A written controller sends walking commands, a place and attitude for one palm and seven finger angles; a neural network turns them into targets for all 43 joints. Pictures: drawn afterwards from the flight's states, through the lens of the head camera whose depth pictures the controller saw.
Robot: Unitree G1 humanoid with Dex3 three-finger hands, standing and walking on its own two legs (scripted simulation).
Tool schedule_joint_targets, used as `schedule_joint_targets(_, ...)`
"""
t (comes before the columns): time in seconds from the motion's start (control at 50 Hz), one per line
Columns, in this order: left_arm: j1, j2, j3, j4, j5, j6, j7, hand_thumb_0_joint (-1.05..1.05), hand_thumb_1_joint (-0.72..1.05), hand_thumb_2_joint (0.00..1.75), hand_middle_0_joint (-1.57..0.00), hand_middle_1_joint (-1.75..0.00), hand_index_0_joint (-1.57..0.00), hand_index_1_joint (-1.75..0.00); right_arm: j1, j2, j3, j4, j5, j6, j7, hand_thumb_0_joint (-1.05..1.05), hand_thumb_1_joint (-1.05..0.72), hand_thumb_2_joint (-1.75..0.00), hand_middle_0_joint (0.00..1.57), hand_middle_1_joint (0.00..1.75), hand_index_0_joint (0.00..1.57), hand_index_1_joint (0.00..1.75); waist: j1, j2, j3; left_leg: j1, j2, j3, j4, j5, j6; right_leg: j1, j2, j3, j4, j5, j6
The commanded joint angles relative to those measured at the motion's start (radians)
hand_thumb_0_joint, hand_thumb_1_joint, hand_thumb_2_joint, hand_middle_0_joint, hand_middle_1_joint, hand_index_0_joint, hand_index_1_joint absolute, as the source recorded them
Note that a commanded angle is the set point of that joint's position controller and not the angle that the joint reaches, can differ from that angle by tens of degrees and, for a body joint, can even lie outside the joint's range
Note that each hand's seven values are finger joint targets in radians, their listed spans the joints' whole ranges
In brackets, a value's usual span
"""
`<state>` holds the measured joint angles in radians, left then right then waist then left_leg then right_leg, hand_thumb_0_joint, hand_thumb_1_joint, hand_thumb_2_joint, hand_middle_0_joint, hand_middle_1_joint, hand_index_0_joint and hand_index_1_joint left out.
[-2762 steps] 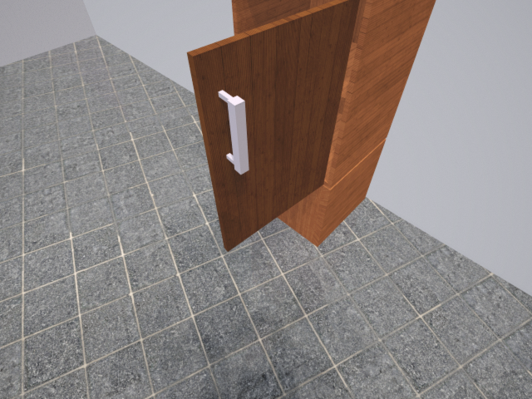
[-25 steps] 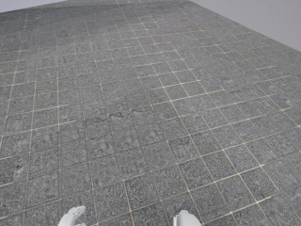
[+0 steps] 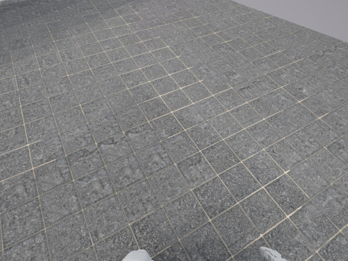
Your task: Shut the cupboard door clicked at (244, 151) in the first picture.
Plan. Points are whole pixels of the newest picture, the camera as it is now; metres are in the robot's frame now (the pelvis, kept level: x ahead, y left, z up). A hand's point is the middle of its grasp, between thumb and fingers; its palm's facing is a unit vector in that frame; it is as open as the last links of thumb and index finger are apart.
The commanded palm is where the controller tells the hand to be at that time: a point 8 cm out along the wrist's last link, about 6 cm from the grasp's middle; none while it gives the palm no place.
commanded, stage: turn to face it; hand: left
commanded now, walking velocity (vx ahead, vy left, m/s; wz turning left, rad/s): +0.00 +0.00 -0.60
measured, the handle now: out of the picture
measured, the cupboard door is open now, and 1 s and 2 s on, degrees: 30 30 30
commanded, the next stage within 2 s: none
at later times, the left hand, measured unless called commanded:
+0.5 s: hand (116, 224) +0.21 +0.18 -0.16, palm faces -0.35 -0.90 -0.26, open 7.4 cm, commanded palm none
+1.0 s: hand (123, 215) +0.24 +0.17 -0.18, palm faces -0.57 -0.80 -0.18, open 7.4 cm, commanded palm none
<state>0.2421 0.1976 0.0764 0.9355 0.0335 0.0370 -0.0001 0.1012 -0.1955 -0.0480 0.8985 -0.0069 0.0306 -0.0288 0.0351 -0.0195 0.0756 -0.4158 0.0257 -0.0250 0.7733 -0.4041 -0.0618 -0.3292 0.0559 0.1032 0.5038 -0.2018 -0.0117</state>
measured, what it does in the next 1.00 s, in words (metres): steps on the spot, turning right: left foot, then right foot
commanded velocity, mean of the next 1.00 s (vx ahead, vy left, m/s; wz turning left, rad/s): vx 0.00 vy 0.00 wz -0.60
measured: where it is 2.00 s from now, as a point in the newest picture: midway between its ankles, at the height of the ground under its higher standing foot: outside the picture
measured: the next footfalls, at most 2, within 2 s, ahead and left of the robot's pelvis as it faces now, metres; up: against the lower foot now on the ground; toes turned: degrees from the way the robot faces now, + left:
left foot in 0.06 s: +0.06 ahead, +0.14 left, +0.00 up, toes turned -2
right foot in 0.50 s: +0.02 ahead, -0.11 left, +0.00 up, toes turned -26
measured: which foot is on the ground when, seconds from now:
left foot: up 0.00-0.04, down 0.06-0.50, up 0.52-0.86, down 0.88-1.00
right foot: down 0.00-0.06, up 0.08-0.48, down 0.50-0.88, up 0.90-1.00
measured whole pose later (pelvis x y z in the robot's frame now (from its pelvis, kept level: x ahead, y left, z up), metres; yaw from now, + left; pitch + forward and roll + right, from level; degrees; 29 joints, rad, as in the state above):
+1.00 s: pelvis +0.06 +0.05 +0.00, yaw -38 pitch +1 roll -2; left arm 0.18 0.26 0.09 0.89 0.03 0.09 -0.03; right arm 0.19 -0.18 -0.01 0.85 -0.03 0.01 -0.03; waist 0.01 -0.05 0.08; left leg -0.29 0.07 0.11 0.58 -0.30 0.03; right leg -0.48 0.03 0.03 1.06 -0.48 0.04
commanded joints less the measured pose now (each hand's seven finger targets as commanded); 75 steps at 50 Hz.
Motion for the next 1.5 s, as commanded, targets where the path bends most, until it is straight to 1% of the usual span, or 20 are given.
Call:
schedule_joint_targets(0.0, -0.049, 0.164, 0.044, -0.11, -0.016, -0.011, 0.009, 0.0, 0.9, 0.9, -0.2, -0.3, -0.2, -0.3, 0.157, -0.114, -0.026, -0.036, 0.004, -0.034, -0.013, 0.0, -0.9, -0.9, 0.2, 0.3, 0.2, 0.3, -0.079, -0.084, -0.17, 0.348, 0.016, 0.014, -0.343, 0.178, 0.016, -0.092, -0.146, 0.214, -0.008, 0.188, -0.067)
schedule_joint_targets(0.04, -0.047, 0.104, 0.027, -0.144, -0.023, -0.008, -0.001, 0.0, 0.9, 0.9, -0.2, -0.3, -0.2, -0.3, 0.184, -0.26, -0.052, -0.063, -0.017, -0.038, -0.015, 0.0, -0.9, -0.9, 0.2, 0.3, 0.2, 0.3, -0.089, 0.321, -0.15, 0.384, 0.433, -0.369, -0.504, 0.323, 0.183, -0.285, 0.013, -0.058, 0.401, -0.419, 0.037)
schedule_joint_targets(0.06, -0.065, 0.135, 0.034, -0.15, -0.014, -0.002, -0.005, 0.0, 0.9, 0.9, -0.2, -0.3, -0.2, -0.3, 0.157, -0.25, -0.043, -0.077, -0.027, -0.033, -0.017, 0.0, -0.9, -0.9, 0.2, 0.3, 0.2, 0.3, -0.084, 0.204, -0.102, 0.28, 0.455, -0.34, -0.497, 0.384, 0.24, -0.257, -0.037, -0.031, 0.548, -0.398, 0.042)
schedule_joint_targets(0.16, -0.026, 0.131, 0.04, -0.121, -0.009, 0.024, -0.034, 0.0, 0.9, 0.9, -0.2, -0.3, -0.2, -0.3, 0.045, -0.179, -0.02, -0.113, -0.027, -0.037, -0.02, 0.0, -0.9, -0.9, 0.2, 0.3, 0.2, 0.3, -0.023, 0.177, -0.062, 0.264, 0.297, -0.04, -0.44, 0.54, 0.199, -0.258, -0.085, -0.087, 0.674, -0.236, 0.08)
schedule_joint_targets(0.38, -0.136, 0.102, 0.015, -0.166, -0.01, 0.014, -0.041, 0.0, 0.9, 0.9, -0.2, -0.3, -0.2, -0.3, 0.171, -0.228, -0.048, -0.044, -0.026, -0.029, -0.003, 0.0, -0.9, -0.9, 0.2, 0.3, 0.2, 0.3, -0.08, 0.252, -0.105, 0.383, 0.331, 0.12, -0.327, 0.725, 0.175, -0.103, -0.068, -0.211, 0.269, -0.211, 0.045)
schedule_joint_targets(0.44, -0.04, 0.137, 0.022, -0.14, -0.01, 0.0, -0.036, 0.0, 0.9, 0.9, -0.2, -0.3, -0.2, -0.3, 0.139, -0.237, -0.051, -0.05, -0.017, -0.027, 0.005, 0.0, -0.9, -0.9, 0.2, 0.3, 0.2, 0.3, -0.016, 0.182, -0.129, 0.271, 0.312, 0.171, -0.175, 0.628, 0.109, 0.124, -0.061, -0.214, 0.015, -0.011, 0.011)
schedule_joint_targets(0.46, 0.055, 0.2, 0.035, -0.115, -0.005, -0.01, -0.029, 0.0, 0.9, 0.9, -0.2, -0.3, -0.2, -0.3, 0.126, -0.212, -0.048, -0.062, -0.006, -0.026, 0.011, 0.0, -0.9, -0.9, 0.2, 0.3, 0.2, 0.3, 0.034, 0.044, -0.179, 0.152, 0.259, 0.224, -0.004, 0.47, 0.054, 0.298, -0.153, -0.106, -0.094, 0.163, -0.025)
schedule_joint_targets(0.48, 0.118, 0.313, 0.056, -0.098, 0.002, -0.025, -0.012, 0.0, 0.9, 0.9, -0.2, -0.3, -0.2, -0.3, 0.087, -0.119, -0.023, -0.112, -0.001, -0.024, 0.014, 0.0, -0.9, -0.9, 0.2, 0.3, 0.2, 0.3, 0.064, -0.28, -0.176, -0.157, 0.077, 0.251, 0.251, -0.183, -0.009, 0.438, -0.409, 0.266, -0.136, 0.553, -0.134)
schedule_joint_targets(0.54, 0.005, 0.261, 0.052, -0.124, -0.013, -0.011, 0.021, 0.0, 0.9, 0.9, -0.2, -0.3, -0.2, -0.3, 0.061, -0.135, -0.023, -0.113, -0.003, 0.003, 0.001, 0.0, -0.9, -0.9, 0.2, 0.3, 0.2, 0.3, 0.011, -0.218, -0.112, -0.26, 0.095, 0.016, 0.457, -0.133, -0.004, 0.284, -0.389, 0.246, -0.169, 0.35, -0.208)
schedule_joint_targets(0.64, -0.079, 0.215, 0.028, -0.152, -0.011, -0.021, 0.015, 0.0, 0.9, 0.9, -0.2, -0.3, -0.2, -0.3, 0.115, -0.137, -0.024, -0.07, -0.009, 0.006, 0.013, 0.0, -0.9, -0.9, 0.2, 0.3, 0.2, 0.3, -0.044, -0.119, -0.13, -0.118, 0.067, 0.042, 0.309, 0.011, -0.031, 0.179, -0.273, 0.101, -0.134, 0.369, -0.159)
schedule_joint_targets(0.82, -0.108, 0.223, 0.041, -0.153, -0.013, -0.001, 0.001, 0.0, 0.9, 0.9, -0.2, -0.3, -0.2, -0.3, 0.176, -0.125, -0.023, -0.075, 0.002, -0.021, -0.001, 0.0, -0.9, -0.9, 0.2, 0.3, 0.2, 0.3, -0.075, -0.147, -0.14, 0.211, -0.006, 0.072, -0.255, 0.152, -0.008, -0.002, -0.209, 0.206, -0.031, 0.225, -0.097)
schedule_joint_targets(0.84, -0.103, 0.177, 0.032, -0.162, -0.021, 0.003, -0.001, 0.0, 0.9, 0.9, -0.2, -0.3, -0.2, -0.3, 0.202, -0.173, -0.032, -0.071, -0.001, -0.032, -0.005, 0.0, -0.9, -0.9, 0.2, 0.3, 0.2, 0.3, -0.084, -0.017, -0.166, 0.326, 0.091, -0.028, -0.393, 0.173, 0.02, -0.1, -0.128, 0.146, 0.063, 0.099, -0.044)
schedule_joint_targets(0.86, -0.069, 0.115, 0.022, -0.178, -0.032, 0.008, -0.008, 0.0, 0.9, 0.9, -0.2, -0.3, -0.2, -0.3, 0.222, -0.282, -0.049, -0.077, -0.018, -0.04, -0.008, 0.0, -0.9, -0.9, 0.2, 0.3, 0.2, 0.3, -0.085, 0.297, -0.178, 0.409, 0.355, -0.293, -0.478, 0.248, 0.117, -0.256, 0.013, -0.007, 0.289, -0.264, 0.021)
schedule_joint_targets(0.88, -0.108, 0.139, 0.022, -0.188, -0.021, 0.01, -0.01, 0.0, 0.9, 0.9, -0.2, -0.3, -0.2, -0.3, 0.236, -0.304, -0.05, -0.081, -0.024, -0.034, -0.012, 0.0, -0.9, -0.9, 0.2, 0.3, 0.2, 0.3, -0.103, 0.298, -0.147, 0.325, 0.47, -0.353, -0.498, 0.321, 0.206, -0.255, -0.012, -0.056, 0.519, -0.433, 0.036)
schedule_joint_targets(1.0, -0.082, 0.123, 0.032, -0.139, -0.012, 0.026, -0.04, 0.0, 0.9, 0.9, -0.2, -0.3, -0.2, -0.3, 0.125, -0.195, -0.022, -0.103, -0.026, -0.039, -0.021, 0.0, -0.9, -0.9, 0.2, 0.3, 0.2, 0.3, -0.046, 0.188, -0.105, 0.314, 0.306, -0.011, -0.422, 0.559, 0.187, -0.248, -0.086, -0.097, 0.669, -0.244, 0.076)
schedule_joint_targets(1.2, -0.144, 0.091, 0.017, -0.159, -0.011, 0.021, -0.043, 0.0, 0.9, 0.9, -0.2, -0.3, -0.2, -0.3, 0.191, -0.23, -0.048, -0.045, -0.026, -0.028, -0.002, 0.0, -0.9, -0.9, 0.2, 0.3, 0.2, 0.3, -0.085, 0.238, -0.108, 0.328, 0.354, 0.102, -0.378, 0.532, 0.187, -0.097, -0.078, -0.199, 0.313, -0.249, 0.054)
schedule_joint_targets(1.28, -0.033, 0.128, 0.025, -0.128, -0.011, 0.006, -0.034, 0.0, 0.9, 0.9, -0.2, -0.3, -0.2, -0.3, 0.146, -0.239, -0.056, -0.049, -0.016, -0.023, 0.006, 0.0, -0.9, -0.9, 0.2, 0.3, 0.2, 0.3, -0.017, 0.166, -0.148, 0.234, 0.321, 0.182, -0.202, 0.456, 0.104, 0.144, -0.066, -0.214, -0.021, -0.003, 0.015)
schedule_joint_targets(1.32, 0.07, 0.301, 0.055, -0.097, 0.002, -0.019, -0.009, 0.0, 0.9, 0.9, -0.2, -0.3, -0.2, -0.3, 0.089, -0.116, -0.027, -0.114, -0.005, -0.018, 0.015, 0.0, -0.9, -0.9, 0.2, 0.3, 0.2, 0.3, 0.043, -0.302, -0.128, -0.179, 0.089, 0.248, 0.186, -0.223, -0.011, 0.371, -0.41, 0.275, -0.17, 0.444, -0.136)
schedule_joint_targets(1.34, 0.107, 0.315, 0.056, -0.086, -0.015, -0.015, 0.003, 0.0, 0.9, 0.9, -0.2, -0.3, -0.2, -0.3, 0.063, -0.147, -0.025, -0.128, -0.007, 0.0, 0.007, 0.0, -0.9, -0.9, 0.2, 0.3, 0.2, 0.3, 0.06, -0.247, -0.124, -0.2, 0.077, 0.11, 0.341, -0.249, -0.007, 0.286, -0.473, 0.299, -0.168, 0.508, -0.213)
schedule_joint_targets(1.48, -0.077, 0.215, 0.031, -0.14, -0.011, -0.021, 0.013, 0.0, 0.9, 0.9, -0.2, -0.3, -0.2, -0.3, 0.099, -0.128, -0.027, -0.079, -0.011, 0.008, 0.016, 0.0, -0.9, -0.9, 0.2, 0.3, 0.2, 0.3, -0.042, -0.124, -0.118, -0.122, 0.062, 0.06, 0.281, 0.021, -0.033, 0.162, -0.269, 0.103, -0.141, 0.338, -0.161)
